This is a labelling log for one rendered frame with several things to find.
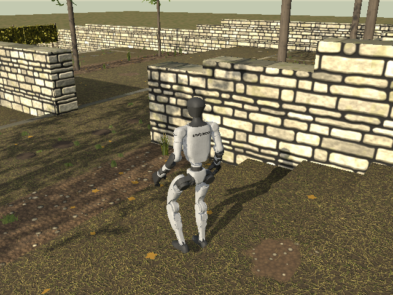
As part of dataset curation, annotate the robot right forearm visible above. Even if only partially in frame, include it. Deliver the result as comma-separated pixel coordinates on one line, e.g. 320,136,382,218
214,150,224,165

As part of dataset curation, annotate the robot right upper arm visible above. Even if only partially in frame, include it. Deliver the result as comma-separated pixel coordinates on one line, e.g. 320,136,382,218
207,122,224,153

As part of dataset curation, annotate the left robot hand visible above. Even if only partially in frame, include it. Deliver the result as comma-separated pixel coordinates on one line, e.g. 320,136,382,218
152,171,166,186

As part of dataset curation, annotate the robot left upper arm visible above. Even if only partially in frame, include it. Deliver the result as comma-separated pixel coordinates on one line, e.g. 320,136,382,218
173,126,187,162

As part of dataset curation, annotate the humanoid robot head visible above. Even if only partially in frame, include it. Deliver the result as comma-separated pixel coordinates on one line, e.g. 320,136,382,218
187,97,207,127

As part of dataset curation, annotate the robot left forearm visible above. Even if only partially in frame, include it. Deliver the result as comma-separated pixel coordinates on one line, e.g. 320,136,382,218
157,153,176,178

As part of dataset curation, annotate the right robot hand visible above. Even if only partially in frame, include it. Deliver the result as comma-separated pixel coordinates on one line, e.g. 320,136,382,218
208,161,221,175

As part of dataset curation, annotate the robot right foot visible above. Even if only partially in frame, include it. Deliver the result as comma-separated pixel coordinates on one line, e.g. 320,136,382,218
192,235,208,248

